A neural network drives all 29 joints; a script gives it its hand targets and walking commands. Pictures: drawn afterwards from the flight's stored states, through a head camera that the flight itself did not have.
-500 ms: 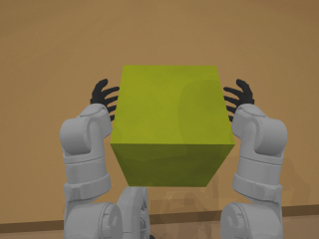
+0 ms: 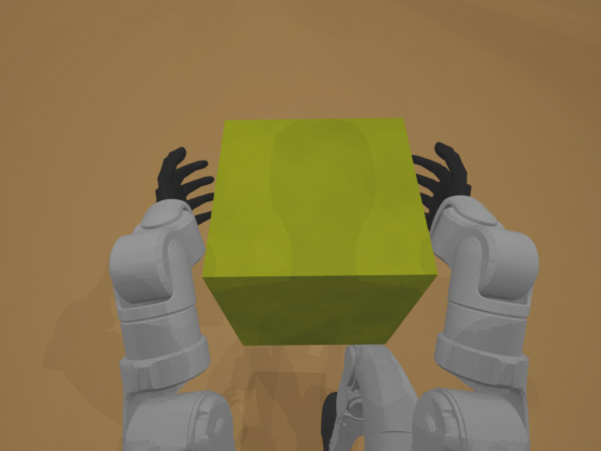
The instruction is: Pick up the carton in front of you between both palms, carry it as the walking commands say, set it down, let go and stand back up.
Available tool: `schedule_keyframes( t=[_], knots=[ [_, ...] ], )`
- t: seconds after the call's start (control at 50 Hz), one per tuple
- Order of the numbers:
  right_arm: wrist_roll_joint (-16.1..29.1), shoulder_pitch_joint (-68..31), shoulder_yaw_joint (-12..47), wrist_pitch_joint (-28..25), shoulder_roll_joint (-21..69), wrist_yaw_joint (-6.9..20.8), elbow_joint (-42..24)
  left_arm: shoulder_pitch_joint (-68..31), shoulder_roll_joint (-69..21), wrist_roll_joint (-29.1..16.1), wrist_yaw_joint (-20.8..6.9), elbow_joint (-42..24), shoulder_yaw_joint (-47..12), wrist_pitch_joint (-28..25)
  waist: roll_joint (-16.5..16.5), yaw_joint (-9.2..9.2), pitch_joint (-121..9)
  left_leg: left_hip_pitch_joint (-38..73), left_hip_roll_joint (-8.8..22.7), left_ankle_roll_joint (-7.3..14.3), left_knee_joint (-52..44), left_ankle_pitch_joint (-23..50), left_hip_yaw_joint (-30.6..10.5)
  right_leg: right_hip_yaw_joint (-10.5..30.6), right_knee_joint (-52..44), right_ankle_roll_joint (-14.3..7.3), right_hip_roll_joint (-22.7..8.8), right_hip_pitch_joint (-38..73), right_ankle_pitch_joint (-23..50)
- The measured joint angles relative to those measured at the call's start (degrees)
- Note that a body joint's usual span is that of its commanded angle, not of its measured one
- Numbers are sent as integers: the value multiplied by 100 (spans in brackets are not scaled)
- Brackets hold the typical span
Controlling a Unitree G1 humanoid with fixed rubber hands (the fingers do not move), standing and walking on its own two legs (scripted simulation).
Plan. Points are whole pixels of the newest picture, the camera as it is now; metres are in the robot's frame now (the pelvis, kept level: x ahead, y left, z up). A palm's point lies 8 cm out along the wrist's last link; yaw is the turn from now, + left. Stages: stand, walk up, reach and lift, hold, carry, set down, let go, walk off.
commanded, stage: carry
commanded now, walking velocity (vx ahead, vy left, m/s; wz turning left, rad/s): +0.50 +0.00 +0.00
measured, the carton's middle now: (314, 244) +0.36 -0.01 +0.08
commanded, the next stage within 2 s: none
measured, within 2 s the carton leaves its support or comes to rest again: neither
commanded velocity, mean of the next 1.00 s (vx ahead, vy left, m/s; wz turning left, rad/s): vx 0.50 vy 0.00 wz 0.00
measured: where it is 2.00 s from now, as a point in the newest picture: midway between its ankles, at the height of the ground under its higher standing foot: (287, 167)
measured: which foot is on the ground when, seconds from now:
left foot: down 0.00-0.08, up 0.10-0.58, down 0.60-1.00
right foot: up 0.00-0.04, down 0.06-0.62, up 0.64-1.00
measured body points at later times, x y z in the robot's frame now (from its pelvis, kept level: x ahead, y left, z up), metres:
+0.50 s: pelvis +0.34 -0.01 +0.13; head +0.33 -0.02 +0.58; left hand +0.69 +0.14 +0.31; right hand +0.70 -0.17 +0.30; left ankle +0.50 +0.12 -0.56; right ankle +0.25 -0.10 -0.60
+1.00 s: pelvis +0.66 -0.01 +0.14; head +0.68 +0.01 +0.59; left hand +0.97 +0.15 +0.22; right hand +0.97 -0.16 +0.22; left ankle +0.55 +0.10 -0.60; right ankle +0.78 -0.14 -0.58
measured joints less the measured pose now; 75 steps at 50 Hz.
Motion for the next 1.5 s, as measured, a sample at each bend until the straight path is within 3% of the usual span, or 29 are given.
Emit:
schedule_keyframes(
  t=[0.04,0.06,0.08,0.1,0.12,0.16,0.18,0.22,0.26,0.3,0.44,0.54,0.58,0.62,0.68,0.72,0.88,1.02,1.06,1.08,1.12,1.14,1.18,1.24,1.34,1.44,1.5],
  knots=[
    [-37,161,-129,77,26,-1,-150,-112,50,-131,24,209,-129,68,-63,293,-64,165,145,8,89,365,120,-237,-1482,-18,192,831,467],
    [-94,263,-209,111,38,-4,-216,-150,46,-190,14,316,-204,104,-122,511,-41,71,207,17,629,520,157,-268,-2240,40,355,1437,687],
    [-175,295,-276,111,15,-3,-215,-167,24,-253,-9,375,-262,125,-42,776,65,-223,354,70,1616,860,79,-320,-2419,58,490,1755,908],
    [-255,279,-330,89,-15,-2,-156,-186,9,-328,3,378,-361,134,3,985,158,-848,238,28,3221,975,-376,-330,-2404,50,550,1916,862],
    [-331,254,-394,65,-39,2,-89,-198,-8,-308,74,386,-419,122,34,1114,247,-1537,-72,39,4935,862,-858,-309,-2442,35,577,2089,746],
    [-431,283,-485,70,-3,1,-54,-148,-36,-343,177,414,-454,107,127,1245,362,-2644,-597,158,7412,605,-1287,-267,-2786,40,667,2572,588],
    [-458,315,-531,85,69,10,-85,-109,-39,-383,187,422,-435,103,153,1254,373,-3049,-716,213,8104,787,-1268,-239,-3035,63,711,2826,567],
    [-511,364,-593,105,207,29,-205,-105,-33,-464,164,449,-374,68,103,1198,376,-3738,-815,325,8714,282,-1097,-157,-3551,115,719,3312,581],
    [-529,371,-563,107,246,37,-338,-155,-11,-516,94,440,-340,7,12,1107,379,-4263,-779,361,8461,-370,-871,-52,-4050,148,669,3783,594],
    [-524,316,-485,109,187,30,-409,-227,2,-509,40,386,-324,-24,-27,1000,320,-4673,-636,356,7801,-506,-666,43,-4506,194,612,4205,603],
    [-359,-12,-240,344,-139,-38,-20,-379,-26,-333,-26,465,-116,139,79,558,-290,-4896,-96,100,4322,846,-298,307,-5812,422,528,5508,471],
    [-307,-233,-251,525,-288,-70,541,-385,-125,-72,-51,743,35,278,126,324,-585,-4041,-203,85,2362,1397,44,383,-6276,649,473,6441,36],
    [-298,-370,-239,518,-277,-64,824,-368,-104,23,-35,804,133,310,92,226,-590,-3475,-334,82,1720,1494,302,366,-6026,740,388,6673,-291],
    [-324,-470,-213,413,-167,-59,1094,-333,19,68,-41,900,224,266,-49,118,-543,-3243,-442,201,1820,1244,454,389,-4781,767,182,6317,-372],
    [-434,-344,-212,305,55,-38,1242,-188,98,39,-102,1079,358,165,-64,46,-322,-3030,-427,305,1894,926,470,765,-2400,708,353,5102,-148],
    [-497,-64,-255,202,176,36,1120,-56,-6,60,-182,1089,395,86,-82,97,-187,-2722,-419,265,1544,942,444,736,-1968,700,334,4461,209],
    [-510,1323,81,-425,418,368,161,1130,-362,48,-437,338,-125,-528,-68,284,4,-1510,-358,86,383,766,309,525,-4204,954,-30,3488,1056],
    [-294,2299,905,-428,117,375,-723,2261,-61,-172,-434,-676,-987,-548,-61,287,-145,-509,-323,-235,407,-136,289,66,-5945,850,94,3958,1963],
    [-250,2607,1056,-357,67,334,-1093,2481,-34,-222,-428,-956,-1143,-475,-23,220,-262,-503,-236,-339,1152,-711,261,-140,-6309,694,172,4371,2094],
    [-224,2738,1067,-322,49,316,-1211,2587,-24,-226,-428,-985,-1244,-489,120,225,-315,-745,-74,-340,1900,-766,225,-218,-6055,555,237,4370,1977],
    [-198,3044,1118,-189,31,281,-1414,2813,-5,-229,-432,-1043,-1404,-410,181,231,-358,-1518,-104,-322,3747,-862,-107,-274,-5765,423,237,4488,1503],
    [-194,3210,1179,-110,27,261,-1519,2969,1,-239,-434,-1123,-1460,-343,146,227,-371,-1914,-175,-288,4474,-865,-189,-276,-5818,416,210,4634,1358],
    [-192,3489,1326,26,31,236,-1689,3326,-1,-255,-438,-1352,-1521,-225,72,241,-405,-2544,-210,-248,5068,-615,-166,-242,-6116,541,179,4995,1308],
    [-186,3725,1485,129,52,234,-1860,3729,-29,-262,-440,-1679,-1540,-144,18,312,-473,-3188,-117,-265,4663,-133,-87,-178,-6591,529,187,5544,1222],
    [-240,3900,1593,191,70,247,-2107,3919,-49,-312,-447,-1923,-1547,-100,24,412,-655,-3746,54,-321,3182,761,15,-128,-7107,634,225,6399,951],
    [-268,3984,1556,302,78,245,-2247,3878,-40,-326,-447,-1920,-1603,10,40,422,-810,-3720,27,-234,2132,1437,271,-108,-7266,860,224,7223,405],
    [-259,3954,1514,353,74,223,-2185,3820,-35,-303,-435,-1854,-1611,88,-32,424,-842,-3414,-57,-132,1818,1353,518,-30,-6986,1047,131,7590,-137]
  ],
)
